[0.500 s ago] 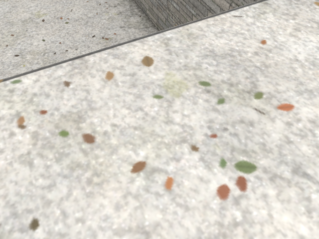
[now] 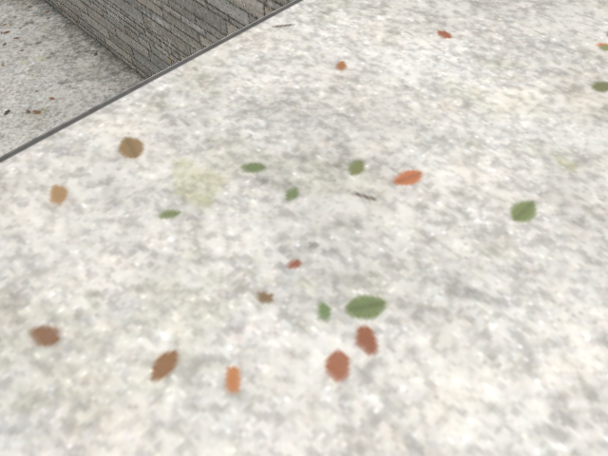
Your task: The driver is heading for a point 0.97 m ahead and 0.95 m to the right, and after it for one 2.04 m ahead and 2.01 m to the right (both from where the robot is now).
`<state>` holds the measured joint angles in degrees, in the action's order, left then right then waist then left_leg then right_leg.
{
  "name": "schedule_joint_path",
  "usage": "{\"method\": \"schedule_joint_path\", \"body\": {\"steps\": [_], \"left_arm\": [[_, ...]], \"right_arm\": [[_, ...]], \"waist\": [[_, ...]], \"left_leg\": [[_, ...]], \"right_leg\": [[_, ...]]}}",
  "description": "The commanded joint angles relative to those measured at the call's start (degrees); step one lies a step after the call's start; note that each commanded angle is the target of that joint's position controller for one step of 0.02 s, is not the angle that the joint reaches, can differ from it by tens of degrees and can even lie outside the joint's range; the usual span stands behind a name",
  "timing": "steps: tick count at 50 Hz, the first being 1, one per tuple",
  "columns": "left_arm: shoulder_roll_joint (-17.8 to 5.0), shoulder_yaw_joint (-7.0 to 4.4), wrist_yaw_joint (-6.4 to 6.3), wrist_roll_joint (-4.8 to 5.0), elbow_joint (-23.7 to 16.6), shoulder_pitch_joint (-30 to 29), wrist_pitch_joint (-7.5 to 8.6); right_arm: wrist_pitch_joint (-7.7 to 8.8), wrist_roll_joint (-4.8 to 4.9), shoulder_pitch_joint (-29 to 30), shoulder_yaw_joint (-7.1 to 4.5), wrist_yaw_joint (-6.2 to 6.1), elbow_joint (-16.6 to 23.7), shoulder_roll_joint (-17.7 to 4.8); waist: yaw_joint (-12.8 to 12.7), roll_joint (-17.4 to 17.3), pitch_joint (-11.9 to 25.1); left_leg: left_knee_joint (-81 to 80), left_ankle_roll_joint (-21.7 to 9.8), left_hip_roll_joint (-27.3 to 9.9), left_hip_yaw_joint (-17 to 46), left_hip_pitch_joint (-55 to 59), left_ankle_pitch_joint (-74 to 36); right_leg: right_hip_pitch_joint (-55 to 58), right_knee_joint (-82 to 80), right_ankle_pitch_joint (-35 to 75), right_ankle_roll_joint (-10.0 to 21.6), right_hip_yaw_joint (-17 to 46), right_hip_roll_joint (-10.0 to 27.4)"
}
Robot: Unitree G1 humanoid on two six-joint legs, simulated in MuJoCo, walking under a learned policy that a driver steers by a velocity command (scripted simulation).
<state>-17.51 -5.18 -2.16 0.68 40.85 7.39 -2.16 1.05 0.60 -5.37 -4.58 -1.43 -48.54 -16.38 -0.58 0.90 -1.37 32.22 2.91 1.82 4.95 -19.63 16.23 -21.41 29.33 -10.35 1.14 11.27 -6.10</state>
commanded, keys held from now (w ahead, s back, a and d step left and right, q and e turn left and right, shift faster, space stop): e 1.00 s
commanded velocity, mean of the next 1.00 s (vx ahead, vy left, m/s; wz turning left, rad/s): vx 0.00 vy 0.00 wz -0.60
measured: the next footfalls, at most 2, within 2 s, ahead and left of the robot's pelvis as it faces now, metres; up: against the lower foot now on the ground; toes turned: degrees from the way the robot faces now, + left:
left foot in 0.02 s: +0.05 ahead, +0.13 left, +0.00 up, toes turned -6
right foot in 0.44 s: +0.01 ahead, -0.14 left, +0.00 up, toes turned -18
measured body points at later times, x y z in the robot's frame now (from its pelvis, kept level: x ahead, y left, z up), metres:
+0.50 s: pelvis -0.01 -0.03 -0.01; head +0.03 -0.06 +0.44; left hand +0.24 +0.19 -0.08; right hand +0.03 -0.35 -0.12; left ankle +0.00 +0.13 -0.70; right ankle -0.03 -0.13 -0.74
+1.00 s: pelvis +0.01 -0.01 +0.00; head +0.04 -0.02 +0.45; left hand +0.31 +0.13 -0.09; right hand -0.03 -0.34 -0.08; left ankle +0.08 +0.08 -0.74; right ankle -0.06 -0.11 -0.69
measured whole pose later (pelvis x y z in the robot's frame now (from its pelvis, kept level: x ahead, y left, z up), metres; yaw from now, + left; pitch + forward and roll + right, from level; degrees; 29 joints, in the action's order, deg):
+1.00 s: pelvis +0.01 -0.01 +0.00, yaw -36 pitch +2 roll +0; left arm -19.6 -4.8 -1.1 1.0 34.4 9.3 -2.4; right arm 0.8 -1.5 -8.5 -4.3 -0.5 -40.5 -16.5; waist -0.4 2.8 -1.6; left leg 29.1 -1.0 1.2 1.6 -16.3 14.3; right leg -26.6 52.4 -28.2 -1.0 9.6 -7.0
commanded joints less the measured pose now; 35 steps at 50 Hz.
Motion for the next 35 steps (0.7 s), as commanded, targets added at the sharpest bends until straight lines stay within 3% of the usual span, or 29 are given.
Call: {"method": "schedule_joint_path", "body": {"steps": [1, 2, 3, 4, 5, 6, 9, 11, 13, 15, 18, 21, 22, 23, 24, 25, 26, 27, 28, 31, 35], "left_arm": [[-5.25, -0.87, -0.52, 0.17, -4.93, -0.44, -0.12], [-3.72, -0.71, -0.22, 0.51, -6.78, 1.74, 0.42], [-9.07, -2.10, 0.22, -0.48, -6.24, 1.47, 1.26], [-11.47, -3.17, 0.52, 0.14, -4.92, 2.62, 1.17], [-10.46, -3.24, 0.38, 0.23, -3.49, 3.96, 0.52], [-9.18, -2.99, 0.26, -0.03, -3.08, 4.36, -0.09], [-5.67, -1.72, 0.81, 0.81, -5.37, 1.20, -0.54], [-4.78, -1.15, 0.98, 0.80, -7.31, -1.73, -0.41], [-4.07, -0.64, 1.49, 0.53, -8.48, -2.32, -0.35], [-3.85, -0.33, 2.07, 0.44, -9.17, -2.09, -0.40], [-5.07, -0.87, 2.78, 0.54, -9.53, -0.79, -0.92], [-5.05, -1.63, 3.28, 0.48, -8.18, 4.09, -1.28], [-7.18, -2.58, 2.68, 0.40, -7.33, 6.95, -1.20], [-14.07, -4.23, 1.61, 0.23, -8.09, 9.35, -0.89], [-16.17, -3.86, 2.07, -1.63, -9.81, 8.25, 0.49], [-13.25, -3.24, 2.64, -2.03, -9.44, 8.51, 1.78], [-11.62, -2.64, 2.50, -1.60, -8.94, 6.13, 2.53], [-10.25, -2.32, 2.07, -0.70, -9.05, 3.36, 2.54], [-9.14, -1.76, 1.73, 0.08, -9.38, 1.42, 2.28], [-9.11, -1.47, 0.94, -0.49, -9.90, 1.25, 1.93], [-10.20, -1.84, 0.34, -0.23, -9.84, 2.19, 1.49]], "right_arm": [[1.19, -1.14, -6.78, -2.73, 0.31, 1.79, -10.36], [0.42, -2.66, -5.05, -3.50, 0.01, 2.09, -15.03], [0.66, -3.75, -2.98, -2.66, -0.07, 4.05, -11.58], [0.69, -3.24, 0.13, -1.87, -0.46, 5.47, -8.60], [0.53, -2.22, 2.45, -1.51, -0.67, 6.04, -7.13], [0.41, -1.24, 2.69, -1.16, -0.92, 6.33, -6.22], [-0.47, -1.33, -0.77, -0.96, -1.79, 5.87, -6.82], [-0.89, -1.49, -3.86, -1.34, -2.20, 5.51, -8.06], [-1.13, -1.28, -4.27, -1.89, -2.09, 5.79, -9.65], [-1.27, -0.98, -3.31, -2.43, -1.59, 6.39, -11.10], [-1.21, -0.21, -2.95, -2.82, -0.67, 6.70, -11.96], [-1.08, 1.30, -2.11, -2.76, -0.14, 6.31, -11.32], [-0.89, 0.76, -5.66, -2.19, 0.23, 4.94, -8.98], [-0.81, -2.10, -5.18, -0.83, 0.60, 6.74, -4.91], [-0.45, -2.26, -0.99, -0.66, 0.26, 10.00, -5.01], [-0.46, -1.05, 1.85, -1.46, -0.07, 10.43, -7.95], [-0.57, -0.25, 2.00, -1.77, -0.27, 10.34, -8.60], [-0.73, -0.68, 0.94, -1.99, -0.77, 9.21, -8.55], [-1.00, -1.12, 0.27, -2.24, -1.07, 9.05, -9.16], [-0.95, -0.94, -1.83, -1.91, -0.63, 8.98, -7.51], [-0.82, -0.87, 0.34, -1.15, -0.41, 10.13, -5.93]], "waist": [[2.13, 0.41, 9.22], [-1.47, -17.28, 6.88], [-0.27, -15.31, 6.78], [-1.38, -10.34, 6.11], [-2.24, -8.17, 4.71], [-1.59, -8.00, 3.87], [0.80, -9.47, 2.33], [3.00, -10.47, 3.32], [3.55, -10.96, 4.66], [3.50, -11.59, 5.05], [3.07, -12.21, 4.82], [-0.07, -10.46, 5.21], [-0.46, -5.00, 6.52], [0.06, 11.65, 7.55], [-1.10, 16.49, 9.60], [-3.39, 10.04, 10.65], [-1.58, 8.60, 7.79], [-0.19, 5.47, 6.85], [0.75, 6.07, 6.07], [1.74, 6.39, 7.80], [0.43, 6.92, 7.25]], "left_leg": [[-13.60, -5.17, -11.44, 8.00, 14.37, -8.65], [-15.77, -14.55, -22.88, 22.82, 16.07, -20.78], [-16.19, -19.65, -27.25, 26.08, 12.62, -23.44], [-15.00, -17.85, -23.92, 19.30, 11.08, -22.81], [-14.07, -14.68, -19.54, 13.10, 10.43, -20.62], [-13.84, -13.27, -17.52, 9.74, 11.13, -19.32], [-14.72, -13.93, -15.25, 3.06, 12.80, -20.98], [-14.52, -15.04, -16.84, 2.50, 17.53, -22.75], [-14.03, -15.39, -18.19, 0.99, 18.60, -24.00], [-13.91, -15.21, -18.81, -1.32, 16.17, -24.95], [-12.46, -14.36, -19.80, -3.06, 14.45, -24.56], [-5.36, -9.97, -18.91, -6.29, 11.61, -20.78], [2.02, -5.99, -16.36, -10.06, 6.04, -14.61], [20.51, -0.30, -9.66, -14.98, -10.31, 10.18], [33.26, 1.81, -2.84, -7.52, -19.98, 24.66], [38.60, 1.44, -4.01, -2.54, -20.32, 22.15], [38.67, 0.48, -4.90, -1.60, -20.48, 17.02], [36.41, 0.27, -5.56, -1.08, -20.26, 12.45], [34.61, 0.50, -5.51, -0.96, -18.92, 9.65], [31.27, 1.26, -3.28, -1.58, -14.57, 4.70], [19.65, 1.94, -1.94, -0.64, -12.48, 3.73]], "right_leg": [[-1.36, 5.38, -4.23, 3.76, 9.31, 6.60], [-13.85, 16.39, -23.95, 0.51, -2.28, -3.60], [-15.31, 30.36, -26.14, -1.57, -1.33, 0.73], [-14.45, 35.85, -21.81, -2.10, -1.33, 2.08], [-14.43, 38.28, -18.26, -3.08, -2.65, 2.71], [-15.88, 40.85, -15.07, -4.07, -3.24, 3.06], [-17.23, 38.21, -10.85, -5.96, -7.25, 4.34], [-17.92, 32.00, -10.62, -6.88, -8.26, 5.94], [-14.58, 26.05, -11.51, -6.93, -9.51, 7.56], [-9.00, 20.47, -11.94, -6.12, -11.72, 8.19], [-3.26, 13.12, -10.87, -4.24, -14.45, 7.48], [6.65, -2.23, -1.27, -0.12, -16.48, 5.34], [15.32, -7.02, 7.14, 2.03, -12.93, 5.89], [26.22, -7.84, 28.77, 7.51, 7.07, 20.28], [23.58, -7.36, 38.61, 19.96, 19.73, 30.15], [22.16, -8.80, 32.80, 20.51, 16.48, 27.66], [19.98, -8.74, 28.17, 16.76, 11.18, 23.75], [18.40, -8.55, 23.18, 13.48, 8.25, 20.57], [16.23, -8.71, 22.66, 12.20, 6.86, 19.23], [14.07, -9.16, 22.42, 12.36, 5.89, 17.14], [13.74, -8.81, 14.88, 12.35, 8.88, 16.46]]}}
